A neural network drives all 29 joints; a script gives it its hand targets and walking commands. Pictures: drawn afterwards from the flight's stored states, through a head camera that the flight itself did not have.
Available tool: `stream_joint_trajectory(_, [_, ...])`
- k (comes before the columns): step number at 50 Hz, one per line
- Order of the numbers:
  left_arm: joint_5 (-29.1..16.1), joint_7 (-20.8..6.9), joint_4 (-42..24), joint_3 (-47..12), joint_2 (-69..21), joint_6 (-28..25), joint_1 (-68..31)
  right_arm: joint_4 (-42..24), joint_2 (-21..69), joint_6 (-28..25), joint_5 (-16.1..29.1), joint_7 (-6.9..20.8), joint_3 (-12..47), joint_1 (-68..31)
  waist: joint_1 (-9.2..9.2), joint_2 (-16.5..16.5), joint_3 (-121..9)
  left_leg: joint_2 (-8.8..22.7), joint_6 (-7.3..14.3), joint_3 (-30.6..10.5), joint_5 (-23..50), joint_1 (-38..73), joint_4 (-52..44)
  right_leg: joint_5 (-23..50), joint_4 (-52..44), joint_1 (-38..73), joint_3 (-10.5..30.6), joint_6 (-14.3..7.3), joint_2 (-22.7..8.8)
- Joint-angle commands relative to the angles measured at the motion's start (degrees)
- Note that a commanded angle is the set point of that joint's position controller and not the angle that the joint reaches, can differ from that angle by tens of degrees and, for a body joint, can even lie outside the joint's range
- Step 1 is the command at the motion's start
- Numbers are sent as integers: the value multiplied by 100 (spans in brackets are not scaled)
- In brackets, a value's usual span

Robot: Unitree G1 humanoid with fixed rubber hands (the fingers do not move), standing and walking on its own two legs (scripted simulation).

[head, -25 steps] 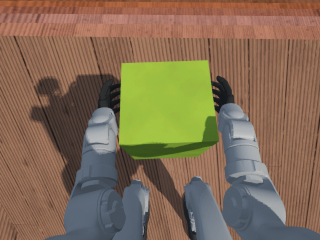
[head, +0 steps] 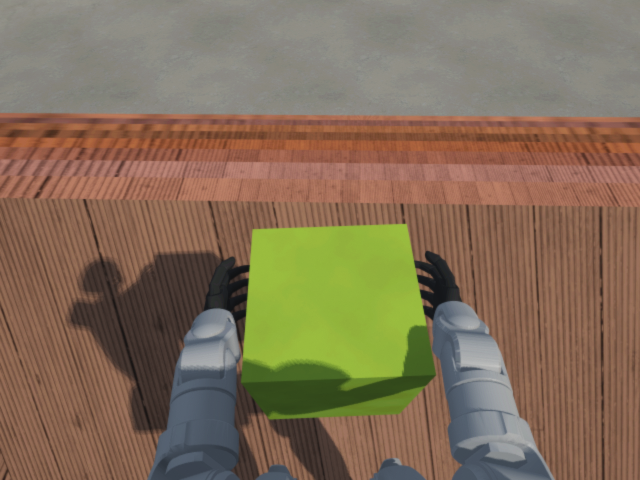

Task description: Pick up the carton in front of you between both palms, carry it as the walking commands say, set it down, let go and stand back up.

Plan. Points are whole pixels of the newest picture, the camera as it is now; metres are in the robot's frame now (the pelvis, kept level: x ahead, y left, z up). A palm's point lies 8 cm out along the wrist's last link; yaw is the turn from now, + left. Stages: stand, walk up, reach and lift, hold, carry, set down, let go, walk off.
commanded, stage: reach and lift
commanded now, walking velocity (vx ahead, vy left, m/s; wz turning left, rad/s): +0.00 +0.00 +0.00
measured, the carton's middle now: (332, 329) +0.34 +0.00 -0.08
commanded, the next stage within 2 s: hold in 1.26 s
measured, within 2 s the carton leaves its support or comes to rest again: neither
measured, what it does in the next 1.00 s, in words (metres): rises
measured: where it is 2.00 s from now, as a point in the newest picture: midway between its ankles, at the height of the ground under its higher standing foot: outside the picture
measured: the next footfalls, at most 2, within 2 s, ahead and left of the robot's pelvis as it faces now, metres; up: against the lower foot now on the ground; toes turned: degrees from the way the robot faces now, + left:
none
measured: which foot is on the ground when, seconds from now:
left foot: down 0.00-1.00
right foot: down 0.00-1.00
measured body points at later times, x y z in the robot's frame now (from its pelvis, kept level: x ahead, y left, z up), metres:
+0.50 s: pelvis +0.01 +0.00 +0.05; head -0.02 +0.00 +0.49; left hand +0.32 +0.15 +0.07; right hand +0.32 -0.15 +0.06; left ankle +0.03 +0.12 -0.69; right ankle +0.04 -0.12 -0.69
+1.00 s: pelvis +0.02 +0.00 +0.05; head +0.00 +0.00 +0.50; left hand +0.33 +0.15 +0.08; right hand +0.33 -0.15 +0.08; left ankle +0.03 +0.12 -0.69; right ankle +0.04 -0.12 -0.69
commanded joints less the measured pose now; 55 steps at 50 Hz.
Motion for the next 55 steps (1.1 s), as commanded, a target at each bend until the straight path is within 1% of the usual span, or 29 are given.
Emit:
stream_joint_trajectory(1, [-842,-1365,292,-3392,-5759,98,-2537,189,5719,49,869,1345,3388,-2597,-15,-54,-2350,-467,56,-149,1691,1830,-1033,1674,-978,2255,188,-99,482])
stream_joint_trajectory(6, [-914,-1364,-40,-3587,-5718,363,-2098,-128,5638,310,949,1366,3568,-2167,-20,-44,-1755,-401,51,-165,1969,2660,-1683,1917,-1627,2996,178,-80,429])
stream_joint_trajectory(11, [-1013,-1373,-452,-3782,-5691,710,-1800,-552,5555,652,1043,1381,3747,-1920,-9,-2,-1148,-336,26,-166,1951,3350,-2278,1827,-2220,3588,154,-61,377])
stream_joint_trajectory(13, [-973,-1381,-463,-3667,-5609,860,-1714,-547,5496,796,1013,1396,3623,-1815,-9,9,-748,-316,24,-162,1725,3464,-2487,1617,-2412,3681,149,-65,356])
stream_joint_trajectory(17, [-789,-1423,-301,-3257,-5419,1069,-1771,-348,5307,1003,790,1422,3188,-1856,-16,1,7,-279,70,-150,1054,3454,-2760,970,-2653,3664,133,-102,315])
stream_joint_trajectory(19, [-712,-1453,-214,-3073,-5401,1086,-1977,-254,5265,1020,695,1454,2994,-2063,-26,0,168,-263,94,-132,776,3417,-2793,688,-2679,3633,115,-127,307])
stream_joint_trajectory(21, [-738,-1482,-261,-3093,-5465,1070,-2212,-320,5331,1004,706,1480,3026,-2293,-28,-8,70,-254,109,-117,721,3461,-2781,644,-2669,3716,103,-139,304])
stream_joint_trajectory(25, [-770,-1506,-351,-3150,-5518,1041,-2485,-447,5403,978,752,1507,3140,-2571,-16,-27,-195,-259,113,-103,800,3594,-2756,742,-2646,3884,89,-130,302])
stream_joint_trajectory(30, [-751,-1491,-399,-3182,-5446,1059,-2485,-524,5378,1002,754,1489,3206,-2588,-4,-60,-285,-275,96,-81,871,3698,-2780,819,-2687,4021,82,-110,299])
stream_joint_trajectory(47, [-914,-1423,-1089,-3461,-5217,1267,-1664,-1129,5270,1216,922,1357,3419,-1689,12,-57,-387,-340,24,-101,2013,4187,-2951,2012,-2880,4519,166,-31,334])
stream_joint_trajectory(55, [-1009,-1398,-1361,-3585,-5175,1381,-1454,-1421,5206,1324,1016,1338,3544,-1488,14,-50,-323,-337,19,-130,2205,4280,-3015,2195,-2927,4595,177,-24,348])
